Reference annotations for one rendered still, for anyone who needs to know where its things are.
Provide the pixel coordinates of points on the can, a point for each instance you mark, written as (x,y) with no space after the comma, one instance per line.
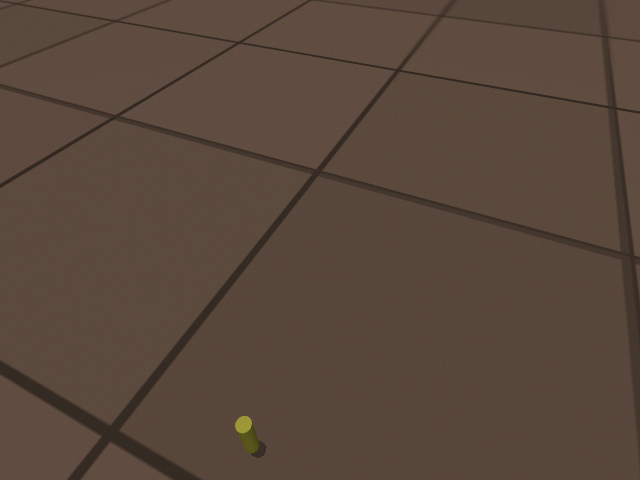
(247,434)

